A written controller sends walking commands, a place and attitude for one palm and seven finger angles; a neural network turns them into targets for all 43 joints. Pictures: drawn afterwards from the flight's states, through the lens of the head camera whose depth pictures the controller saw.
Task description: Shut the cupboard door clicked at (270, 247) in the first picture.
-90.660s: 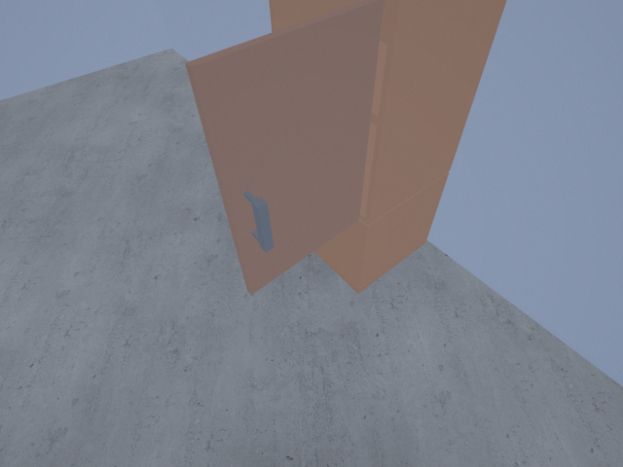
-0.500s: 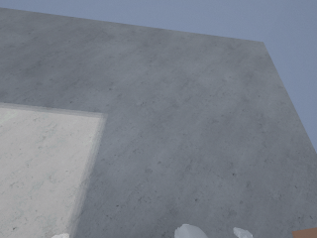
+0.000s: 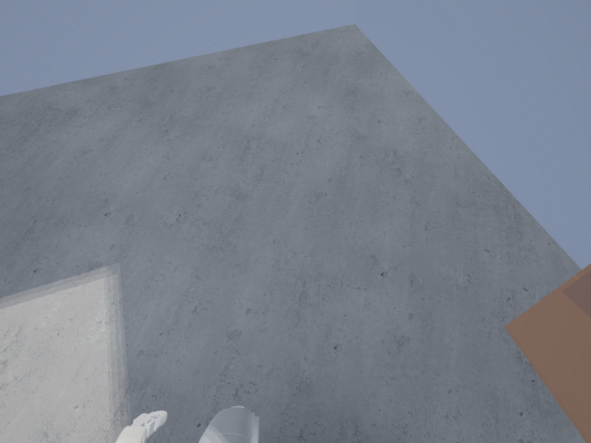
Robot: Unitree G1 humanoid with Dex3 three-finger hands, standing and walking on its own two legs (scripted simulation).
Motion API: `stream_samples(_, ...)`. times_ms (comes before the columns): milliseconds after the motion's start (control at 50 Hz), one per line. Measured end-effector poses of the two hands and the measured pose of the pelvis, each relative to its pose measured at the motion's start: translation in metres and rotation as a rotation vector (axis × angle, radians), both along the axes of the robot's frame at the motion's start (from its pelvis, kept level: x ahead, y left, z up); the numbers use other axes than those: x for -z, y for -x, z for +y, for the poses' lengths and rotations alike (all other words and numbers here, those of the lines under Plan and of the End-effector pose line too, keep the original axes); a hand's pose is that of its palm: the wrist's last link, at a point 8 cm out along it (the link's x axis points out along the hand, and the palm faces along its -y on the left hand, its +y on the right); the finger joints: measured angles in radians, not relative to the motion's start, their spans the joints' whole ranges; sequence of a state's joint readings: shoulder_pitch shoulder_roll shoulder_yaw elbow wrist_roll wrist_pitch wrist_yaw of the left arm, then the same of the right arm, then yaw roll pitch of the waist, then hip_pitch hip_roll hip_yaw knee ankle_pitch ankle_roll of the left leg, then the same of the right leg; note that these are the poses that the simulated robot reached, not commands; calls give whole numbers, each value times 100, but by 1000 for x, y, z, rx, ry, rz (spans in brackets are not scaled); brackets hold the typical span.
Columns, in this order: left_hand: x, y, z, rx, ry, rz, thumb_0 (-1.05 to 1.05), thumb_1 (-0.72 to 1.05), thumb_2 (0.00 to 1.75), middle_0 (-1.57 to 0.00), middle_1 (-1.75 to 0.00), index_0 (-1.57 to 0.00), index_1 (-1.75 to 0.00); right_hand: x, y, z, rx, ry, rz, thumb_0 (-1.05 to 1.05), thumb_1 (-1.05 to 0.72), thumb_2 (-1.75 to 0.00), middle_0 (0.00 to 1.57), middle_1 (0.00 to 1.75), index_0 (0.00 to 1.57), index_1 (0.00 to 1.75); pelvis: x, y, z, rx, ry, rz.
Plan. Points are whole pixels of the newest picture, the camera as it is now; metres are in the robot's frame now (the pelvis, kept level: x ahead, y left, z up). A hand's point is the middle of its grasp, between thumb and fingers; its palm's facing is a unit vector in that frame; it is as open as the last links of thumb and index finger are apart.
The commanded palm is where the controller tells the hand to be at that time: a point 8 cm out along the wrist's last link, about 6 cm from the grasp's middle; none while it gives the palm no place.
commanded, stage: turn to face it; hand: left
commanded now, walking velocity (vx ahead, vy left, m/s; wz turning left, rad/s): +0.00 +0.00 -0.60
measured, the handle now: out of the picture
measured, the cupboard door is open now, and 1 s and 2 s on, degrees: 9 9 9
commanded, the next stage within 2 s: take the last steps up to it in 1.64 s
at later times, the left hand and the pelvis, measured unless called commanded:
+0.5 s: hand (162, 415) +0.17 +0.22 -0.16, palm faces -0.27 -0.94 -0.22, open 7.4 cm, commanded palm none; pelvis +0.03 +0.04 +0.01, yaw -19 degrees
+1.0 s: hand (229, 387) +0.22 +0.13 -0.16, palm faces -0.53 -0.82 -0.23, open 7.4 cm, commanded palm none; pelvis +0.04 +0.00 +0.00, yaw -35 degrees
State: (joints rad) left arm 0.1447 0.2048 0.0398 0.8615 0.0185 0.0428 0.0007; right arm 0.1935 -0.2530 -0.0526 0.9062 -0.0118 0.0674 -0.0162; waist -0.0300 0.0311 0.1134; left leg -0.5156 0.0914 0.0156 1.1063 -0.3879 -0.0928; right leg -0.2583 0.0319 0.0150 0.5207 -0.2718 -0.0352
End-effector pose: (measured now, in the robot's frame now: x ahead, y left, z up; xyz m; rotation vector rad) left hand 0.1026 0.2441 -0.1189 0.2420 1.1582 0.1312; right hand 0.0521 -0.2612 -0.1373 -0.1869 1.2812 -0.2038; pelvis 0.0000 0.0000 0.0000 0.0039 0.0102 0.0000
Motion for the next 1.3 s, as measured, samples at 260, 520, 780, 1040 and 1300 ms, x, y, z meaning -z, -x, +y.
stream_samples(260,33,-13,36,45,62,96,0,91,90,-20,-30,-20,-30,-21,-35,44,46,59,-144,1,-91,-90,20,29,21,30,7,-19,40,158,18,17)
stream_samples(520,9,-83,22,255,21,73,1,91,90,-19,-30,-19,-30,-22,44,42,270,46,-57,1,-90,-90,20,30,21,30,-5,-25,38,342,41,7)
stream_samples(780,-6,-122,-65,458,-34,-10,0,91,90,-20,-30,-20,-30,10,110,0,483,-5,15,1,-91,-90,20,29,20,30,3,-22,1,491,-13,3)
stream_samples(1040,19,-141,-71,541,13,92,0,90,90,-20,-30,-20,-30,-14,70,4,556,64,-98,1,-91,-90,20,29,20,30,3,-49,9,629,-7,37)
stream_samples(1300,11,-208,-97,713,-9,96,1,91,90,-19,-30,-19,-30,-22,104,47,709,58,-53,1,-90,-90,20,30,21,30,-6,-68,9,804,26,35)
